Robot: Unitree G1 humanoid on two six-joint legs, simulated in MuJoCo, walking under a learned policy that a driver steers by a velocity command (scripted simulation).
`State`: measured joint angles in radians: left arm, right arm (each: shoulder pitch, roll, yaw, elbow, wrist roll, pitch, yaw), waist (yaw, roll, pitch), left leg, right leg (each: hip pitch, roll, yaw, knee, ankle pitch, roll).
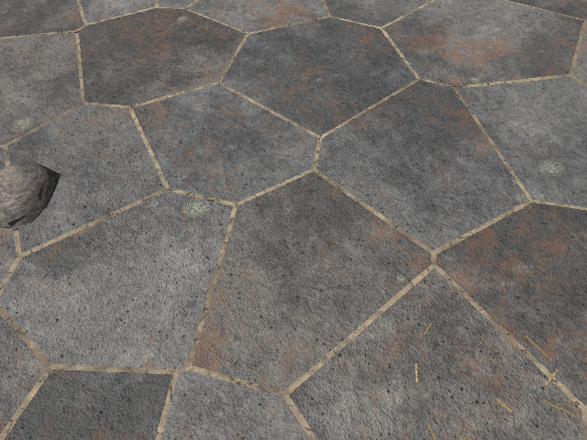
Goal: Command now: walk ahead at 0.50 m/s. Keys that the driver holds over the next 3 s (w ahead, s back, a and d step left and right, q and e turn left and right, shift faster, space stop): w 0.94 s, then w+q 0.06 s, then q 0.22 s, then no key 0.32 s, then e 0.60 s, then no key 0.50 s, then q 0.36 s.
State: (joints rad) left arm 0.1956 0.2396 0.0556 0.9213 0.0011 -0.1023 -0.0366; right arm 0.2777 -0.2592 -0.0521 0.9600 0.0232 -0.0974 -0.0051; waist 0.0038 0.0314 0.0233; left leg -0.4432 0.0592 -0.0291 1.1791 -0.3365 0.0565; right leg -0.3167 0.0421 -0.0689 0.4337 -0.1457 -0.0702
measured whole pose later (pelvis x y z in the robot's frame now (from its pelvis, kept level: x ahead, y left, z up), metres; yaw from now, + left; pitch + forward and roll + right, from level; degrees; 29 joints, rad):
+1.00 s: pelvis +0.55 +0.02 -0.02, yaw +0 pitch +2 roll +1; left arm 0.01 0.23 0.06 0.86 -0.01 -0.10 -0.03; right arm 0.40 -0.26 -0.07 1.03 0.01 -0.06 -0.01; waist -0.06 0.00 0.02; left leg 0.03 0.01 0.04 0.44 -0.46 0.00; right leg -0.49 -0.03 -0.04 0.52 -0.06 -0.07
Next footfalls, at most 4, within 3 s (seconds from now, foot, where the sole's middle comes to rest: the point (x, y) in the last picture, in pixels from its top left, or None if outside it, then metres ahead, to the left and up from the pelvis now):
0.42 left None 0.41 0.15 -0.78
0.98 right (355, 341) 0.72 -0.09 -0.78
1.46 left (259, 310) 0.81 0.15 -0.78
1.88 right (355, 329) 0.75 -0.10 -0.78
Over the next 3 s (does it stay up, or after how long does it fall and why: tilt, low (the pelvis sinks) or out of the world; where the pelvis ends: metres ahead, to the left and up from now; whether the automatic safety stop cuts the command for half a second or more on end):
stays up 0.74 0.03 -0.01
